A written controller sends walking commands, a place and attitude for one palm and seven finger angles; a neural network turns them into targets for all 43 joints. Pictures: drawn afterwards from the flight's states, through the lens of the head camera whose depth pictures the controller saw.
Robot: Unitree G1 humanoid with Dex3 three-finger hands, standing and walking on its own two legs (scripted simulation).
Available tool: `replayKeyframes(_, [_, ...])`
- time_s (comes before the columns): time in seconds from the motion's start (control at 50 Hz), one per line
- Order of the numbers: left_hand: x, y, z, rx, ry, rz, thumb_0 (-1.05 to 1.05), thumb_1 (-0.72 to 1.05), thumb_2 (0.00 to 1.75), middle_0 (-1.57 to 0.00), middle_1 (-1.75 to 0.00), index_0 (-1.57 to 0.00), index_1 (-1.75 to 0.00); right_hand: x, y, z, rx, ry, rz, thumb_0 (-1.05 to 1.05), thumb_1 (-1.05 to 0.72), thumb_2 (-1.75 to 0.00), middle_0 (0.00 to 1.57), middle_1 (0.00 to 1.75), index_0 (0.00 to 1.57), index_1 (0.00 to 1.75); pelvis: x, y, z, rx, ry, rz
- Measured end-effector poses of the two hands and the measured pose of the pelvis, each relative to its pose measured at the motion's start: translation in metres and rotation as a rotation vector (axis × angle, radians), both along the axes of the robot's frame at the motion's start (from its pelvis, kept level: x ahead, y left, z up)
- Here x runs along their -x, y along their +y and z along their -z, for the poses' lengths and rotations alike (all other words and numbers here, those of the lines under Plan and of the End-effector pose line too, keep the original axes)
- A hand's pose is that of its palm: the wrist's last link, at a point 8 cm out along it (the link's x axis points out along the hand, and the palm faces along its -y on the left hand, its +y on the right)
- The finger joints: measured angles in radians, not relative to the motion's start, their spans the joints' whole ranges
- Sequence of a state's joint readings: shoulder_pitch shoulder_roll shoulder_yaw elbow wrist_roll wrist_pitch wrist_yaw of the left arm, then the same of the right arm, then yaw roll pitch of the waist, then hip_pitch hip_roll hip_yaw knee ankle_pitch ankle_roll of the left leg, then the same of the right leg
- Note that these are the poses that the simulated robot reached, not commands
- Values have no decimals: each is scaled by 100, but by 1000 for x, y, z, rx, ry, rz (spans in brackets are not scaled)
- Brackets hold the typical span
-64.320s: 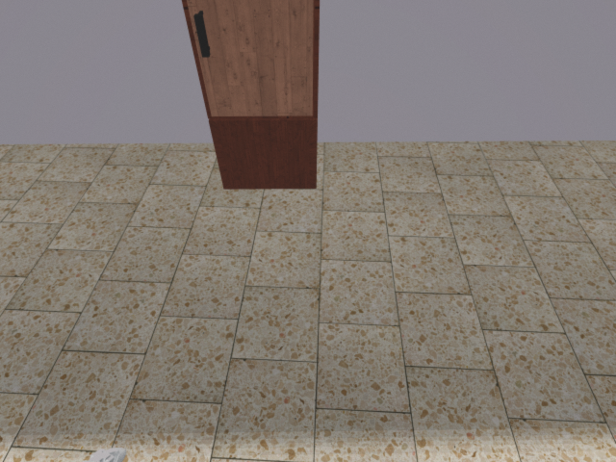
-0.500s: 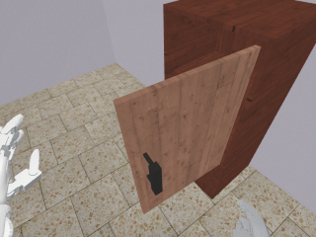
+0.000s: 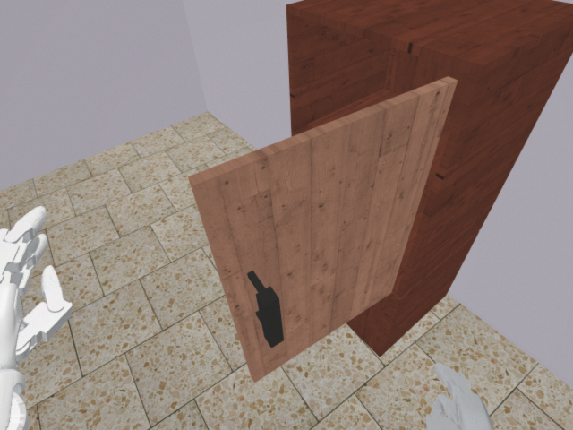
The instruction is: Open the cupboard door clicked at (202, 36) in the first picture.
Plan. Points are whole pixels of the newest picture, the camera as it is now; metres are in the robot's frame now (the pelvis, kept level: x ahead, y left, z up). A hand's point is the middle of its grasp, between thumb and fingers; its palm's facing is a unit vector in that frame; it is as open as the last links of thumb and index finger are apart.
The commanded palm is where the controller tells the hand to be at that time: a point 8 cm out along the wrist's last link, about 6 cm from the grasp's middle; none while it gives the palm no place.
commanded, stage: step back with the hand held close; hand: left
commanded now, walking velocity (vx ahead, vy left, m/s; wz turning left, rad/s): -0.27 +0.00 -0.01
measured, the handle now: (264, 308) +0.31 +0.08 -0.02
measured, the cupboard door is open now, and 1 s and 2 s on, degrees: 84 84 84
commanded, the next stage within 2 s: stop stepping back and stand still in 1.18 s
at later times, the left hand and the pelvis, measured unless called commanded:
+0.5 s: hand (21, 350) +0.14 +0.28 +0.15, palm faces +0.36 -0.78 -0.51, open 7.4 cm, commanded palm +0.08 +0.32 +0.17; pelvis -0.06 +0.02 +0.00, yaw -1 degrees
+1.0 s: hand out of the picture +0.07 +0.31 +0.16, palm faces +0.44 -0.75 -0.49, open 7.4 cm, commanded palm +0.00 +0.35 +0.17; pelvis -0.13 +0.04 -0.02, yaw +2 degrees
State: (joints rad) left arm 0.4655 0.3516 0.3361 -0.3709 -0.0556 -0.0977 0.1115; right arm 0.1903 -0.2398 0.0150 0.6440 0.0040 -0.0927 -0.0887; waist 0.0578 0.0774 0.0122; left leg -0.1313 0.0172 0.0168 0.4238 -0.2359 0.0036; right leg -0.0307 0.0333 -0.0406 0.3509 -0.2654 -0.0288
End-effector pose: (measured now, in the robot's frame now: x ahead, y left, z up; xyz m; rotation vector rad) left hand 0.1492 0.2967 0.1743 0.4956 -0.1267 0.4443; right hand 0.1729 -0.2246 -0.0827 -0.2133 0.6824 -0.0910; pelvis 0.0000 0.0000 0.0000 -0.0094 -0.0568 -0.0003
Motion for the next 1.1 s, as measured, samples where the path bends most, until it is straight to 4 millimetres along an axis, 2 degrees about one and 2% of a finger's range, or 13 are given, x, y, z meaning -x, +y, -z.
replayKeyframes(0.08, [-4, 2, -10, -65, -17, 27, 1, 89, 90, -21, -30, -21, -30, 3, -4, -1, 8, 21, 22, 1, -91, -90, 21, 30, 20, 30, 5, 1, 0, 6, 32, 2])
replayKeyframes(0.18, [-4, -1, -2, -81, 61, 75, 1, 89, 90, -21, -30, -21, -30, 14, -11, -1, 14, 44, 81, 1, -91, -90, 21, 30, 20, 30, 12, 6, 0, 2, 58, 16])
replayKeyframes(0.28, [5, 4, 4, -86, 96, 96, 1, 89, 90, -21, -30, -21, -30, 31, -12, -1, 32, 72, 119, 1, -91, -90, 21, 30, 20, 30, 23, 11, 1, 3, 64, 23])
replayKeyframes(0.54, [52, 27, 0, -117, -8, 97, 1, 89, 90, -21, -31, -21, -30, 82, 8, -7, 77, 66, 95, 1, -91, -90, 21, 30, 20, 30, 68, 27, 6, 25, 56, 9])
replayKeyframes(0.66, [79, 37, 1, -155, -31, 56, 1, 89, 90, -21, -31, -21, -30, 99, 20, 2, 72, 57, 47, 1, -91, -90, 21, 30, 20, 30, 87, 30, 13, 26, 44, -19])
replayKeyframes(0.78, [105, 35, 0, -138, -77, 18, 1, 89, 90, -21, -30, -21, -30, 110, 26, 10, 63, 64, 1, 1, -91, -90, 21, 30, 20, 30, 102, 28, 17, 29, 42, -31])
replayKeyframes(0.88, [111, 37, 2, -94, -131, 44, 1, 89, 90, -21, -30, -21, -30, 123, 27, 9, 85, 81, 15, 1, -91, -90, 21, 30, 20, 30, 113, 34, 18, 38, 42, -34])
replayKeyframes(0.98, [114, 48, -1, -140, -135, 84, 1, 89, 90, -21, -31, -21, -30, 136, 30, 4, 104, 61, 45, 1, -91, -90, 21, 30, 20, 30, 127, 41, 19, 68, 35, -37])
replayKeyframes(1.1, [135, 51, -13, -133, -149, 67, 1, 89, 90, -21, -30, -21, -30, 148, 40, -6, 69, 40, 9, 1, -91, -90, 21, 30, 20, 30, 141, 36, 10, 70, 91, -9])
